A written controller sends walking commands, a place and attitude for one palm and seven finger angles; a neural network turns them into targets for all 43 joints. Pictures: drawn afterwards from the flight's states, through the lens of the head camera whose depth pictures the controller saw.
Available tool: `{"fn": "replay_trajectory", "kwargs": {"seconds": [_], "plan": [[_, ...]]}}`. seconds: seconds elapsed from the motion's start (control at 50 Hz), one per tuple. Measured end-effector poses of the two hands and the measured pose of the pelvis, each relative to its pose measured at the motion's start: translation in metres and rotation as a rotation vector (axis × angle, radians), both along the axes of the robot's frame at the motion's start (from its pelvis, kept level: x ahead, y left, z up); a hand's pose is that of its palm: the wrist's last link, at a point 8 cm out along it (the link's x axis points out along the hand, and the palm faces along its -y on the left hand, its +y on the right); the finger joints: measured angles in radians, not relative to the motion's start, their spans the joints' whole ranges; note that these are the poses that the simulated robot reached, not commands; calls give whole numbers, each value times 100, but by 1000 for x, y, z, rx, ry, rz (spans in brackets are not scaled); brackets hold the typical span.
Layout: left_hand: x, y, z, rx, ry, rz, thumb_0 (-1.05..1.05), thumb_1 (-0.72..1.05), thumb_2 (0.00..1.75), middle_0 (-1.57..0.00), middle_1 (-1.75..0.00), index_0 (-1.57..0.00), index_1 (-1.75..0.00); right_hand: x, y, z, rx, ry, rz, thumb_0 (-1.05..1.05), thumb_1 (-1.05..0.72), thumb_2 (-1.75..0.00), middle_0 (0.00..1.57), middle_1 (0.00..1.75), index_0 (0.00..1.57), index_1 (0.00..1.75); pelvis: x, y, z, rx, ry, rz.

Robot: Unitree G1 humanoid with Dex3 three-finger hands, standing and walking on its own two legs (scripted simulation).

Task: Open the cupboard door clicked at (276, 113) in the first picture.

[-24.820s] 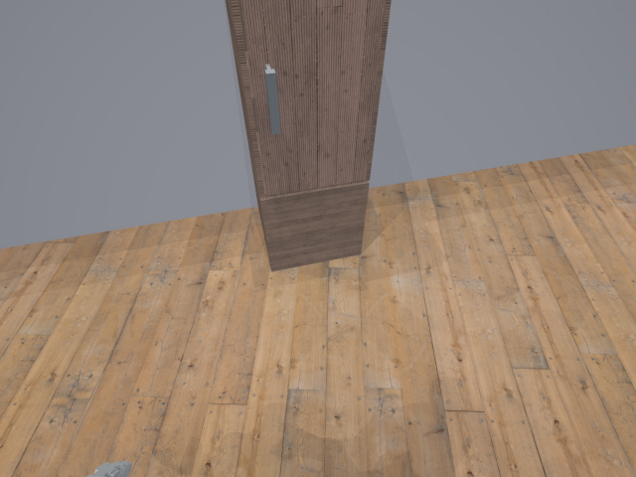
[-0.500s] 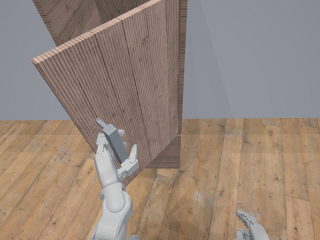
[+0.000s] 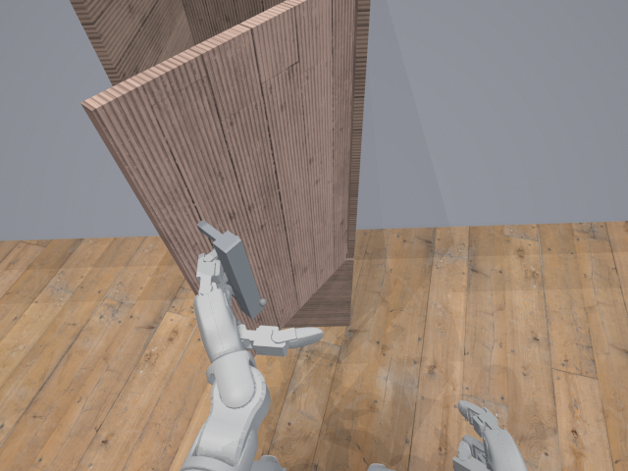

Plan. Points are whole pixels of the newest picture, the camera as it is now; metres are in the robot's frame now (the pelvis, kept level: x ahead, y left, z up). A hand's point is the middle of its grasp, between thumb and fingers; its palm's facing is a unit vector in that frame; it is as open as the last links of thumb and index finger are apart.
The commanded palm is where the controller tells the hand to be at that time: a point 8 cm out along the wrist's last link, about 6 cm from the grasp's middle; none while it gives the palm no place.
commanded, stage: open thumb and fingers to let go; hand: left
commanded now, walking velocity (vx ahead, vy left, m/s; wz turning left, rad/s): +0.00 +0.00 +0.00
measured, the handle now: (230, 271) +0.36 +0.12 +0.05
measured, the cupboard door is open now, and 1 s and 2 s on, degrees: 49 52 52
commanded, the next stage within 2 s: slide the hand sideways off the handle in 0.06 s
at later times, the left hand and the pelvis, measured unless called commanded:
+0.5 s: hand (258, 332) +0.28 +0.08 +0.05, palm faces -0.08 -0.99 +0.08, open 16.3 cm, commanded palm +0.25 +0.13 +0.05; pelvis -0.01 +0.06 +0.00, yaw -2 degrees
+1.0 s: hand (228, 362) +0.24 +0.11 +0.05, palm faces -0.01 -1.00 +0.00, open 16.1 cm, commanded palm +0.21 +0.18 +0.05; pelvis +0.00 +0.04 -0.01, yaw -2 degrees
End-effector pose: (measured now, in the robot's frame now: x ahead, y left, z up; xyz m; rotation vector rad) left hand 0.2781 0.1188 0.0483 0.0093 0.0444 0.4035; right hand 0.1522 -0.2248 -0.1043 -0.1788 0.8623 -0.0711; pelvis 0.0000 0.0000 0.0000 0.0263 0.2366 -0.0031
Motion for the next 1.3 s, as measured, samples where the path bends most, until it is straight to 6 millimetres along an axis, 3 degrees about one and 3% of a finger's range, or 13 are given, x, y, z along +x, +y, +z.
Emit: {"fn": "replay_trajectory", "kwargs": {"seconds": [0.06,0.2,0.3,0.38,0.48,0.76,0.92,1.3], "plan": [[2,1,0,6,-3,-17,-1,-48,31,-23,-68,-25,-68,0,9,2,-1,-9,3,1,-90,-90,20,30,20,30,-1,7,-1,-7,0,-3],[4,10,-1,16,-9,-47,-1,-49,30,-33,-54,-30,-60,-1,30,3,-4,-15,23,1,-90,-90,20,30,20,30,-4,23,-3,-25,-4,-6],[-2,23,-3,98,-42,-375,-1,-49,30,-26,-44,-20,-47,-9,39,5,-2,-23,13,1,-90,-89,20,30,20,30,-7,34,-6,-34,-14,-5],[-11,21,0,13,-42,-543,-1,-49,30,-21,-37,-15,-39,-17,43,9,3,-44,-22,1,-90,-89,20,30,20,30,-9,45,-4,-47,-40,-11],[-18,15,2,-101,-44,-489,-1,-50,30,-17,-33,-14,-34,-21,50,17,-1,-64,-27,1,-90,-89,20,30,20,30,-10,55,-3,-45,-43,-26],[-35,30,0,-9,-37,-468,-1,-50,30,-18,-31,-17,-31,-8,62,19,14,-82,-2,2,-90,-89,20,30,20,30,-8,56,-9,-50,-35,-33],[-48,38,1,-33,-16,-429,-1,-50,30,-18,-31,-20,-33,4,56,24,17,-108,5,1,-90,-89,20,30,20,30,1,48,-6,-42,-27,-33],[-90,71,1,21,27,-348,-1,-49,30,-16,-30,-17,-31,24,14,15,-10,-144,3,1,-90,-90,20,30,20,30,12,17,-15,-27,13,-12]]}}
